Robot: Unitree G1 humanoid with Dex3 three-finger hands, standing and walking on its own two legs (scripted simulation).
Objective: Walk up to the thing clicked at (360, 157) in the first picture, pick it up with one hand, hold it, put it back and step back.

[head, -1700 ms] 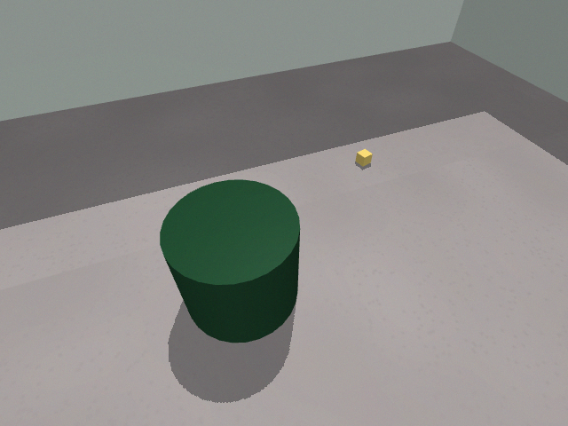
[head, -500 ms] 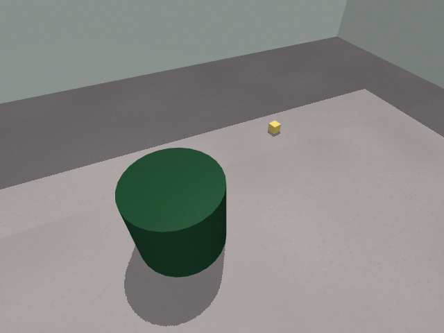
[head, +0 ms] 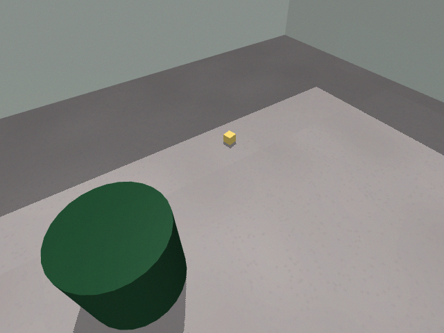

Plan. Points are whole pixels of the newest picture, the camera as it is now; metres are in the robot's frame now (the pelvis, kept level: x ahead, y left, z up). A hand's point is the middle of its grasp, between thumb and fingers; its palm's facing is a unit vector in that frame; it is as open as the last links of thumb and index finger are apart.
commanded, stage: walk up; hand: left
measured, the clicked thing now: (229, 137) +1.54 +0.05 -0.74
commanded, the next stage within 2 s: none
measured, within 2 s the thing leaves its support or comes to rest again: neither
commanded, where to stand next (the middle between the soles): +1.14 -0.11 m, yaw -9 degrees
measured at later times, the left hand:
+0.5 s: hand (140, 224) +0.42 +0.26 -0.12, palm faces -0.23 -0.90 -0.37, open 7.4 cm
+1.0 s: hand (157, 192) +0.56 +0.25 -0.15, palm faces -0.16 -0.92 -0.36, open 7.4 cm
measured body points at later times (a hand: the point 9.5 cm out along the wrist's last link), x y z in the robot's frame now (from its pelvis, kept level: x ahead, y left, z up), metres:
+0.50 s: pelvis +0.25 +0.00 +0.00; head +0.27 +0.00 +0.45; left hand +0.43 +0.30 -0.09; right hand +0.22 -0.33 -0.11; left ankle +0.20 +0.14 -0.74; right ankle +0.38 -0.16 -0.71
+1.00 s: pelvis +0.50 -0.03 -0.01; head +0.51 -0.02 +0.44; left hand +0.57 +0.30 -0.13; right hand +0.54 -0.37 -0.11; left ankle +0.62 +0.08 -0.74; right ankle +0.40 -0.15 -0.74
